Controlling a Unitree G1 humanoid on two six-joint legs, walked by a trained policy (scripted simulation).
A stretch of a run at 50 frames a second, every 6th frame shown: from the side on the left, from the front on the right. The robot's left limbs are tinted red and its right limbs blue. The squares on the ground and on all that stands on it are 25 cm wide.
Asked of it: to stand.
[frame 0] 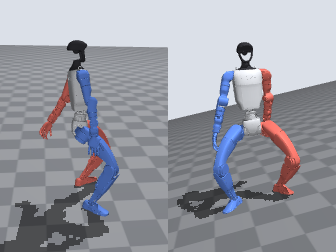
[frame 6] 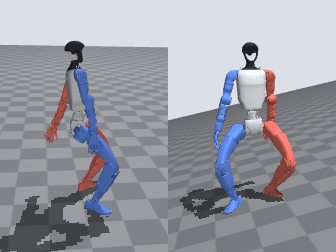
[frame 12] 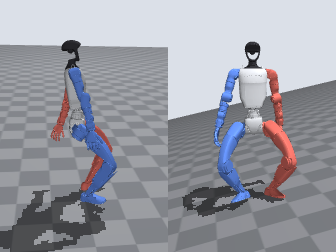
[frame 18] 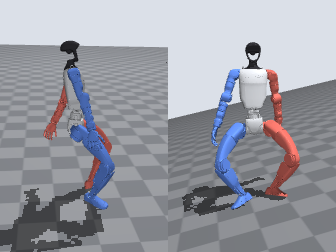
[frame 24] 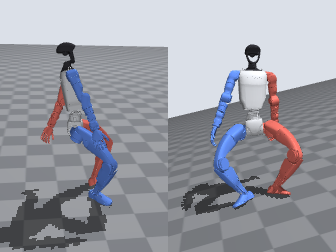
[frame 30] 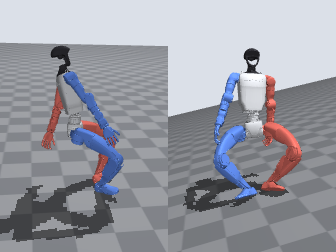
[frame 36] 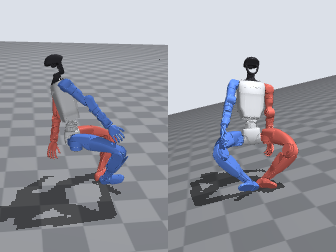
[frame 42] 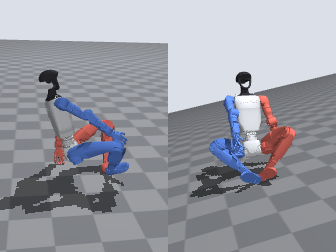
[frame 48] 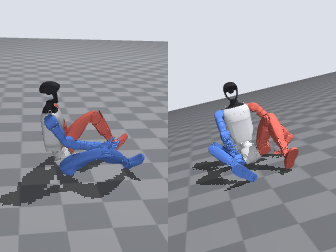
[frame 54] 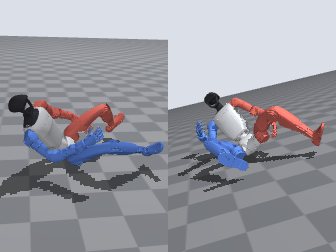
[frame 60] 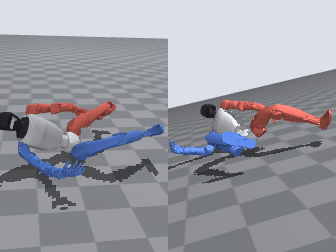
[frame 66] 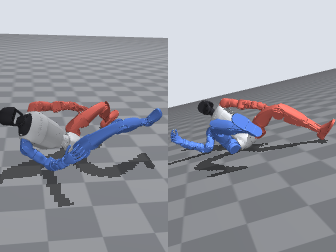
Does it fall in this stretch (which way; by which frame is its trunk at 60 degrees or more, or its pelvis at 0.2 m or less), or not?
yes: goes over backward and to its right; its pelvis at 0.2 m or less by frame 48
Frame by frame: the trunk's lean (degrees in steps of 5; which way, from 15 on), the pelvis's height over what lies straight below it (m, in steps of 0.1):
0: 5, 0.6
6: 5, 0.6
12: 5, 0.6
18: 5, 0.6
24: 10, 0.6
30: 15 backward, 0.5
36: 15 backward, 0.4
42: 20 backward, 0.3
48: 15 to its right, 0.1
54: 50 backward and to its right, 0.1
60: 70 backward and to its right, 0.1
66: 65 backward and to its right, 0.1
